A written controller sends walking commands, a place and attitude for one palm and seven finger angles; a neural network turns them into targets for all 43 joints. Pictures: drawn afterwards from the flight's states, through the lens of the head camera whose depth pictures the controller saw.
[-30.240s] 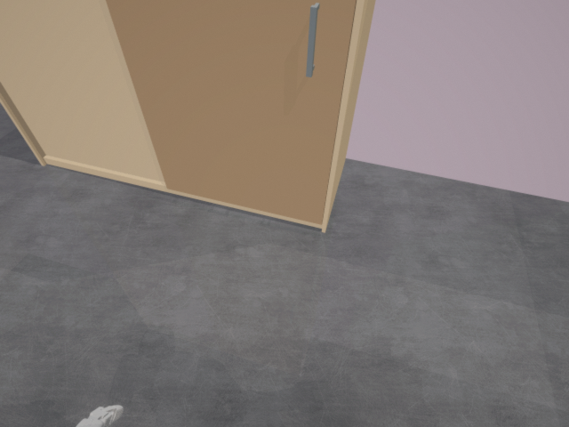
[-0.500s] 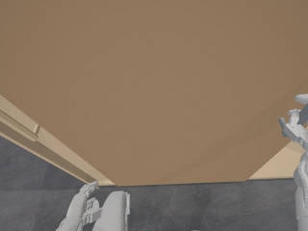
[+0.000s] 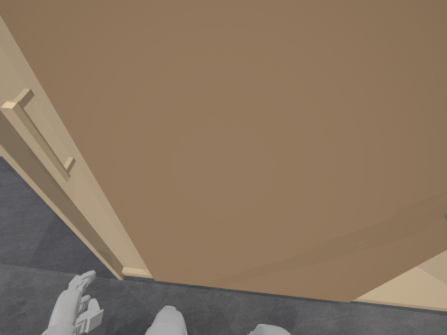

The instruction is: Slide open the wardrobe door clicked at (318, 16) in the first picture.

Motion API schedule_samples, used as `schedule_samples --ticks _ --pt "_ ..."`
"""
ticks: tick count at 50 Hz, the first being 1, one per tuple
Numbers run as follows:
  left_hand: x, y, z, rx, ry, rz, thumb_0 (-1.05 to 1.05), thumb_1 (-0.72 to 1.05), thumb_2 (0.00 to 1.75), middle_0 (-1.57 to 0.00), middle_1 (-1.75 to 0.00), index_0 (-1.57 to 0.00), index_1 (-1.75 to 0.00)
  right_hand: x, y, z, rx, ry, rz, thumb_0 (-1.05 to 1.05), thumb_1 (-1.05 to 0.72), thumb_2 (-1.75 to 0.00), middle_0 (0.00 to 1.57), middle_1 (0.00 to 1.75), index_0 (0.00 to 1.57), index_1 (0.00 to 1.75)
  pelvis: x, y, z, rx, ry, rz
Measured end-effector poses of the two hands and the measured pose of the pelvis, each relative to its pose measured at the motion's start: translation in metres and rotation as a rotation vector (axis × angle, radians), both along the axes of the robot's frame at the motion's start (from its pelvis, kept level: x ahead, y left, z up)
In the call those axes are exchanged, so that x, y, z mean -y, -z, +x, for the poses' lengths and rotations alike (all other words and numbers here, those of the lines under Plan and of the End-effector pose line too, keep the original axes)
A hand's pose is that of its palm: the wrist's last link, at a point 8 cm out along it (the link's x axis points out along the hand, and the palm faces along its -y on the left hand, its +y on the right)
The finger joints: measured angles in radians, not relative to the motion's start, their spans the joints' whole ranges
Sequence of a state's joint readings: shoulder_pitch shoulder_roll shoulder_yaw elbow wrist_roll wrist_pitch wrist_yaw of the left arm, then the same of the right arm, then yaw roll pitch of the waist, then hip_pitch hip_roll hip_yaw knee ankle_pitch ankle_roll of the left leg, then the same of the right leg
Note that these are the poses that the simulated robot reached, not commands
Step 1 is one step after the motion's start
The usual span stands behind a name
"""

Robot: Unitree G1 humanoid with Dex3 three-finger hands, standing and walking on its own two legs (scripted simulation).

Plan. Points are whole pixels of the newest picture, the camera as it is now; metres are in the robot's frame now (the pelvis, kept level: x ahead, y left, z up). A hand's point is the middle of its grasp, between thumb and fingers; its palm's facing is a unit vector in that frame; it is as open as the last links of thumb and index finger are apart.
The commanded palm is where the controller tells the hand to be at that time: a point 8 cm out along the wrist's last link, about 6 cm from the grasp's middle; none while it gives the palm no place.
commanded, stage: stop walking and hold the door there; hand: right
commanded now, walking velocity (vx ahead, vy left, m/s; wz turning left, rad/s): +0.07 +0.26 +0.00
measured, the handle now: out of the picture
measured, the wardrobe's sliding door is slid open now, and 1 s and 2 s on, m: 0.62 0.62 0.62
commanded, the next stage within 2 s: loosen the grip on the handle in 1.98 s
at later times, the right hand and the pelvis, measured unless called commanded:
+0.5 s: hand out of the picture +0.28 -0.36 +0.11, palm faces +0.53 +0.79 -0.31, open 5.7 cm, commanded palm +0.24 -0.36 +0.08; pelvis -0.03 -0.03 +0.04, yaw +6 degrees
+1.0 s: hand out of the picture +0.29 -0.36 +0.11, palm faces +0.56 +0.76 -0.33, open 5.9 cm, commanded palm +0.24 -0.39 +0.08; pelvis -0.01 -0.04 +0.03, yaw +4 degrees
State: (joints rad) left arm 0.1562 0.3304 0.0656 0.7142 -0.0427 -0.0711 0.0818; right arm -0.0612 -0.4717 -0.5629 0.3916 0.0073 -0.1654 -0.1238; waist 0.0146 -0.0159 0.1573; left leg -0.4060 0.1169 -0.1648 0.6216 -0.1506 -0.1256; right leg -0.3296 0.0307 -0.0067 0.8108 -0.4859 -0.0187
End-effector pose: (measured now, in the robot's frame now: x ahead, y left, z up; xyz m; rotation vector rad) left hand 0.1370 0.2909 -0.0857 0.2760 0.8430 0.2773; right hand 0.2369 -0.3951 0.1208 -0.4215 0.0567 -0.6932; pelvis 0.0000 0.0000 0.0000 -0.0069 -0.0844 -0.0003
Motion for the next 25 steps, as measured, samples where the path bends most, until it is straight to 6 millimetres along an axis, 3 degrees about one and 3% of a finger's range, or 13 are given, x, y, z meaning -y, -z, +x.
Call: schedule_samples --ticks 3,9,13,19,25 --pt "0.019 -0.012 -0.020 0.018 -0.012 0.019 0.02 0.91 0.90 -0.19 -0.30 -0.20 -0.30 0.002 0.004 0.001 0.046 -0.047 0.033 -0.16 -0.61 -0.86 0.41 1.38 0.36 1.37 0.012 -0.003 -0.007 0.036 -0.040 -0.012" --pt "0.067 -0.034 -0.052 0.043 -0.047 -0.081 0.02 0.90 0.90 -0.19 -0.30 -0.20 -0.30 -0.001 0.000 0.001 0.003 -0.054 0.133 -0.12 -0.67 -0.83 0.32 1.36 0.34 1.36 0.024 -0.033 -0.008 0.012 -0.047 0.048" --pt "0.085 -0.039 -0.066 0.021 -0.041 -0.114 0.02 0.90 0.90 -0.20 -0.30 -0.21 -0.30 -0.002 -0.003 0.001 -0.030 -0.078 0.155 -0.09 -0.71 -0.82 0.28 1.34 0.33 1.37 0.032 -0.042 -0.012 -0.017 -0.079 0.059" --pt "0.088 -0.037 -0.077 0.026 -0.036 -0.122 0.02 0.90 0.90 -0.20 -0.30 -0.21 -0.30 -0.002 -0.005 0.001 -0.057 -0.088 0.161 -0.09 -0.72 -0.80 0.27 1.31 0.32 1.38 0.037 -0.043 -0.023 -0.044 -0.101 0.029" --pt "0.072 -0.032 -0.082 0.037 -0.047 -0.105 0.02 0.90 0.90 -0.20 -0.30 -0.21 -0.30 -0.004 -0.006 0.000 -0.071 -0.066 0.172 -0.08 -0.73 -0.80 0.27 1.27 0.31 1.37 0.034 -0.040 -0.033 -0.040 -0.102 0.009"
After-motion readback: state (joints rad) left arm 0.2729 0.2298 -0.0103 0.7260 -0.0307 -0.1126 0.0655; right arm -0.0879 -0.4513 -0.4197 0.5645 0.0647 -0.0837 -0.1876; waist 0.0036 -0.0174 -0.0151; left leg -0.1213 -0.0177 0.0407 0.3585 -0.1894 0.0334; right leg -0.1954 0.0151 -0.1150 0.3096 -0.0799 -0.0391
